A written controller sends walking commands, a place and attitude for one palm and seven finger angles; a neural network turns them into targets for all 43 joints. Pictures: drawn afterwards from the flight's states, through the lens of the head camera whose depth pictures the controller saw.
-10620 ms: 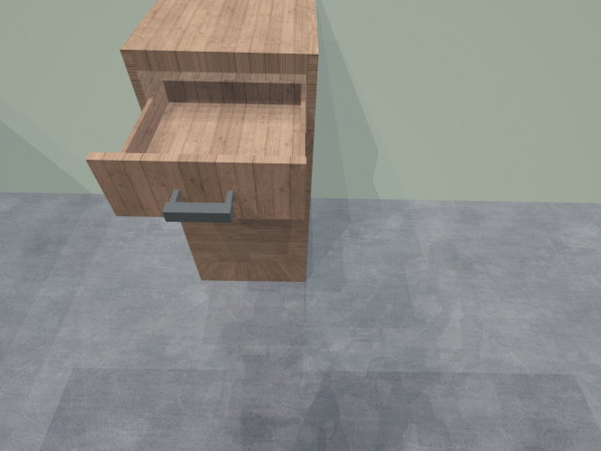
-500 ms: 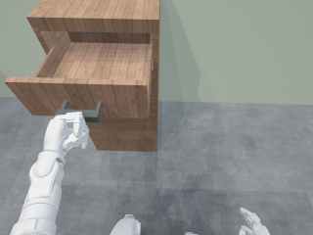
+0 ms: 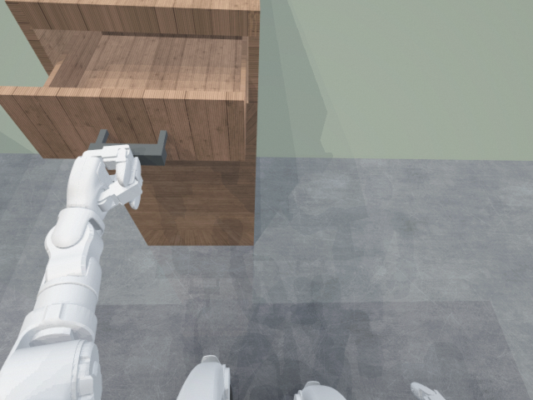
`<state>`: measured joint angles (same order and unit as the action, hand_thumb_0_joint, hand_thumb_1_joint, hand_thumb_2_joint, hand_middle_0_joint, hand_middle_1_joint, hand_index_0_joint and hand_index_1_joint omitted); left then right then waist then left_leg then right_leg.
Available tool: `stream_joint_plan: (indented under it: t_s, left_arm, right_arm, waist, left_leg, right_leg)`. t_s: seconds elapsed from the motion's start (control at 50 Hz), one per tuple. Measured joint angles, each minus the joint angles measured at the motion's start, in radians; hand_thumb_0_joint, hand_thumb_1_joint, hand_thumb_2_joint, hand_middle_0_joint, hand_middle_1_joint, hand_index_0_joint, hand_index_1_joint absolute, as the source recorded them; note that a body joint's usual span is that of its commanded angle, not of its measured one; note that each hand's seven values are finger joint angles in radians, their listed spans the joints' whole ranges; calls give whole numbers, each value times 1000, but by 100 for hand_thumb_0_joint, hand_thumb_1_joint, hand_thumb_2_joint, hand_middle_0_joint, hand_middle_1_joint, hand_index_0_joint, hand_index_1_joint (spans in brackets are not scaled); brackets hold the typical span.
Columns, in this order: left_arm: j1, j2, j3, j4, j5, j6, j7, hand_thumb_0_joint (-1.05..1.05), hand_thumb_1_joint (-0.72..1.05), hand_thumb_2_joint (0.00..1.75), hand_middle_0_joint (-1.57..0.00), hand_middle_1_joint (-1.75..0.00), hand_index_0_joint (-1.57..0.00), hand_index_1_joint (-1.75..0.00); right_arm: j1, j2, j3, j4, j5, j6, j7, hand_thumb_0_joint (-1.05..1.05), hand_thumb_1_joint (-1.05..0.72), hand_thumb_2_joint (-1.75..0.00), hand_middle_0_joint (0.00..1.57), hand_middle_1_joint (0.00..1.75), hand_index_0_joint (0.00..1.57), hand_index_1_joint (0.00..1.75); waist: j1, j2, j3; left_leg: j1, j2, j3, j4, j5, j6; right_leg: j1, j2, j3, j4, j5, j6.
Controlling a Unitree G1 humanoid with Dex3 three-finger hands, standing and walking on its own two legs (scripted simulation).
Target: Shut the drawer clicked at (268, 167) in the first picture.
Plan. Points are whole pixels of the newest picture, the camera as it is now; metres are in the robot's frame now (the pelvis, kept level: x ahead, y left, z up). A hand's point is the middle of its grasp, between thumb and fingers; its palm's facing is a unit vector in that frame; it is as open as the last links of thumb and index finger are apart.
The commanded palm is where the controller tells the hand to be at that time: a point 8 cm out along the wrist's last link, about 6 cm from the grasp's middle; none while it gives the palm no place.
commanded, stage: push the drawer shut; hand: left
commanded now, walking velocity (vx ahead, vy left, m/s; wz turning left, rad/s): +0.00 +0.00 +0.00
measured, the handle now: (130, 144) +0.49 +0.22 +0.07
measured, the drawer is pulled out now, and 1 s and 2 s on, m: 0.17 0.06 0.00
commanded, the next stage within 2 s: pull the fist back off the drawer in 1.74 s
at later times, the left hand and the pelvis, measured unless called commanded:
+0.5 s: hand (141, 156) +0.47 +0.20 +0.07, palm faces +0.01 -1.00 -0.01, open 2.9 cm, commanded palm +0.46 +0.25 +0.07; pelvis +0.00 +0.00 -0.01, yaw -1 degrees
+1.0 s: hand (150, 126) +0.53 +0.20 +0.08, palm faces +0.02 -1.00 -0.01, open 3.1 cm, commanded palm +0.52 +0.24 +0.07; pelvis +0.00 +0.00 -0.02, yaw -3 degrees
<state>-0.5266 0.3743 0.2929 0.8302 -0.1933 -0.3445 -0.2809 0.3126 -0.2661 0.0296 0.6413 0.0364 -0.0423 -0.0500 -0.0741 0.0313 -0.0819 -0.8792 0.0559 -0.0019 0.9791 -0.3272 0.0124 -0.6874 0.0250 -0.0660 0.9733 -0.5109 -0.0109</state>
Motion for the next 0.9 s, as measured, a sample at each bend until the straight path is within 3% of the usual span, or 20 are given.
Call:
stream_joint_plan:
  t_s: [0.42, 0.9]
  left_arm:
    - [-180, 55, 55, 192, 46, -24, 6, -2, 74, 88, -140, -160, -140, -160]
    - [-433, 202, 119, 384, 119, 18, 20, 0, 75, 89, -140, -160, -140, -160]
  right_arm:
    - [28, 2, 1, 11, -12, 42, 14, 1, -91, -90, 20, 30, 21, 30]
    - [87, -7, 9, 21, -36, 55, 25, 1, -91, -90, 20, 30, 21, 30]
  waist:
    - [-25, 2, -15]
    - [-95, 11, -21]
  left_leg:
    - [-76, 12, -2, 52, -21, 1]
    - [-224, 34, -18, 127, -36, 0]
  right_leg:
    - [-72, 11, 2, 42, -15, 0]
    - [-213, 35, -6, 102, -22, -3]
